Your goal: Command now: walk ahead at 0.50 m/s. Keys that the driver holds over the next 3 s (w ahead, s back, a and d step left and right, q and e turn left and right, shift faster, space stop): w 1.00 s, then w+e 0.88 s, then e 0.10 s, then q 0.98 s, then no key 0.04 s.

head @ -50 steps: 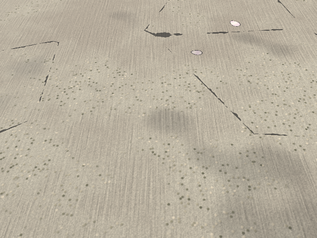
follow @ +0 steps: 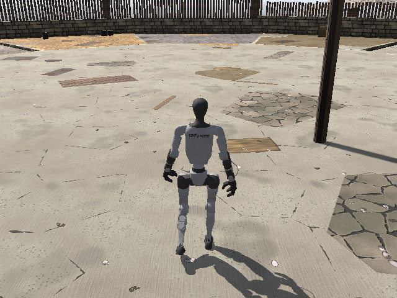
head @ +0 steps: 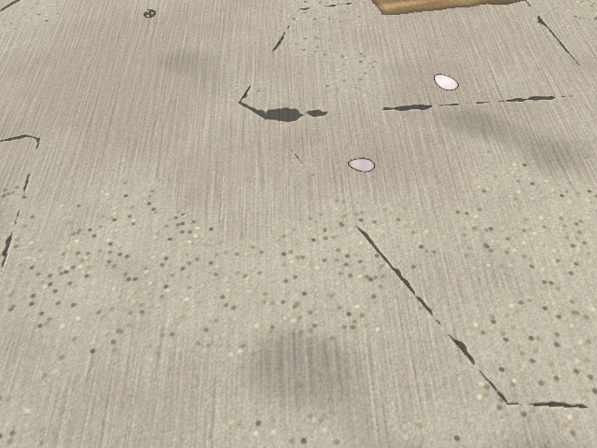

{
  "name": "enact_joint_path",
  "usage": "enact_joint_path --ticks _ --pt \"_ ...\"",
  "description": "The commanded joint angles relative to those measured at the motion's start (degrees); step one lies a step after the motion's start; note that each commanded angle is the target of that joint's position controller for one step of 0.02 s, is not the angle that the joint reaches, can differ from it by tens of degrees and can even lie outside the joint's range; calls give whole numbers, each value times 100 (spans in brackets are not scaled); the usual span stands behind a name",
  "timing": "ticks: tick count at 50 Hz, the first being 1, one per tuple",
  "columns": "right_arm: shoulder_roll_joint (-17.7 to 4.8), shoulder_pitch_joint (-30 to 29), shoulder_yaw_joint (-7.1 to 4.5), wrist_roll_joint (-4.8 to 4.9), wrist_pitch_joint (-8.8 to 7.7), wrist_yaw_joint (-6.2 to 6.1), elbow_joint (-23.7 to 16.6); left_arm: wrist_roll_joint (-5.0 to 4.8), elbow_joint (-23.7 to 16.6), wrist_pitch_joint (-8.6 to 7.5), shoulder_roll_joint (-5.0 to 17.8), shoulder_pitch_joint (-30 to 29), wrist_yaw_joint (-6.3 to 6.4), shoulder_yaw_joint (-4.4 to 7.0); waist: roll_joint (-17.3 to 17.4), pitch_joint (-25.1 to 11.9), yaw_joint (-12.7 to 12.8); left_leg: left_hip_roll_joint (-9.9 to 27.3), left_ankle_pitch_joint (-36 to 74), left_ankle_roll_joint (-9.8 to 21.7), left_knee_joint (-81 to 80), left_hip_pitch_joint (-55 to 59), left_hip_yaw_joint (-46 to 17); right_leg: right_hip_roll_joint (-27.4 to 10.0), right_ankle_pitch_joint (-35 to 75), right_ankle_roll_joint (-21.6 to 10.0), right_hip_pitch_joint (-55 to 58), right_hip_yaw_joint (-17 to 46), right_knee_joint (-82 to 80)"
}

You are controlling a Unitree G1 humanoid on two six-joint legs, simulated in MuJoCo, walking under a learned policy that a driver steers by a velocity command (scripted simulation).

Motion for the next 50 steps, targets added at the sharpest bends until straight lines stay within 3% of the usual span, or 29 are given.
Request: enact_joint_path --ticks 1,3,6,12,17,20,21,22,23,24,25,26,27,28,29,30,32,36,39,43,45,47,48,49,50 --pt "-624 -230 -184 -36 -117 -50 -460 84 -93 -52 549 496 1 118 -440 -517 176 721 670 59 251 -1839 -253 -1549 566 -935 1880 1978 -1726" --pt "-355 -68 -164 -59 28 -57 -408 65 0 -80 542 564 -20 123 -469 -407 29 774 836 -12 -66 -1550 -184 -1406 812 -988 1474 1615 -2007" --pt "-338 -539 -181 -117 113 -78 -593 51 153 -88 768 825 61 188 -364 -125 47 842 1427 -167 -804 -2025 -131 -1397 1112 -1066 1402 1278 -2254" --pt "-200 -1780 -128 -109 36 11 -940 -22 383 2 863 1334 193 195 -401 138 396 569 3003 -234 -2821 -1939 158 -1128 937 -792 1584 664 -2377" --pt "-271 -2449 -103 -51 -29 159 -1228 -71 651 126 914 1744 229 237 -421 326 527 449 2634 -58 -3477 -2142 130 -1520 1107 -743 2517 720 -2012" --pt "-495 -2120 -187 -43 -80 222 -1211 -81 649 211 1030 1578 262 290 -570 60 223 233 2016 163 -3663 -1453 291 -1641 2282 -588 2852 713 -1428" --pt "-641 -1580 -278 -52 -85 209 -1060 -76 618 244 1041 1443 265 289 -610 -274 -99 33 1979 279 -3760 -639 476 -1488 3211 -486 2773 561 -791" --pt "-920 -595 -428 -67 -78 168 -745 -39 573 270 893 1418 268 228 -499 -882 -509 13 2099 458 -3705 760 465 -1165 3388 -318 2296 337 353" --pt "-1377 446 -545 -137 -55 107 -546 86 421 263 687 1540 278 123 313 -1760 -758 1190 2121 849 -3601 2526 -960 -741 1507 -102 1003 58 2279" --pt "-1585 620 -568 -143 -36 158 -431 20 449 125 -83 2243 201 -77 1772 -2356 -317 2229 887 1735 -4450 4108 -3688 304 -2382 200 -1168 435 3987" --pt "-1021 419 -413 -79 -52 166 -491 -130 471 -7 592 1791 181 62 1049 -1958 -513 2033 295 1486 -4789 3831 -3717 -15 -2519 91 -1801 1088 4591" --pt "-795 -76 -346 -79 -74 144 -594 -244 299 -91 850 1253 168 137 785 -1193 -430 1868 591 1230 -4883 3080 -2845 -298 -1969 -7 -2099 958 4585" --pt "-689 -528 -303 -119 -84 146 -693 -218 259 -109 827 993 211 141 265 -809 -239 1675 1230 1108 -5028 2254 -2221 -608 -1408 3 -1850 806 4323" --pt "-534 -780 -264 -167 -94 158 -724 -125 246 -78 788 861 245 185 152 -508 -92 1478 1728 1056 -5195 1594 -1750 -777 -1092 40 -1612 760 3987" --pt "-430 -855 -227 -226 -109 164 -701 -96 265 -10 686 985 247 197 287 -478 88 1346 1965 1013 -5357 1218 -1451 -917 -878 51 -1250 801 3799" --pt "-406 -825 -225 -224 -118 173 -659 -89 287 59 545 1078 248 187 335 -453 161 1274 2082 1039 -5508 1023 -1275 -952 -797 80 -1074 779 3634" --pt "-546 -666 -257 -191 -142 134 -555 -68 244 155 430 990 261 183 284 -282 213 1237 2359 1122 -5731 800 -954 -1012 -586 174 -1169 701 3274" --pt "-716 -331 -288 -170 -90 -4 -407 1 -26 167 417 201 252 192 162 -38 56 1127 2696 1044 -5906 985 -521 -998 579 352 -1719 625 2033" --pt "-740 -89 -275 -128 -59 -44 -314 -24 -175 123 299 -388 189 135 209 87 -130 936 2631 877 -5953 1014 -158 -804 1360 340 -1475 424 999" --pt "-786 361 -289 -84 19 -57 -91 -79 -397 86 295 -1058 76 79 195 281 -352 1149 2561 871 -5792 1634 -131 -642 1349 279 -1550 335 317" --pt "-824 461 -317 -72 85 -78 -9 -93 -519 50 346 -1250 1 74 224 326 -337 1356 2805 834 -5561 2068 -188 -608 1016 163 -1656 369 120" --pt "-894 388 -355 -60 141 -104 4 -102 -539 19 478 -1112 -53 109 313 207 -161 1483 3413 732 -5239 2342 -204 -508 594 11 -1349 321 -22" --pt "-950 268 -373 -59 164 -110 -26 -97 -476 8 601 -815 -56 164 403 7 35 1454 4237 663 -4904 2363 -150 -354 411 -80 -830 197 -61" --pt "-939 121 -367 -56 195 -112 -60 -79 -285 6 767 -163 -39 266 412 -388 410 1268 5116 551 -4161 2240 28 -155 460 -214 116 20 -178" --pt "-781 93 -301 -92 210 -112 -125 -51 25 15 1066 854 7 410 265 -1054 812 945 4968 376 -2948 1587 247 -289 626 -423 1655 178 -47"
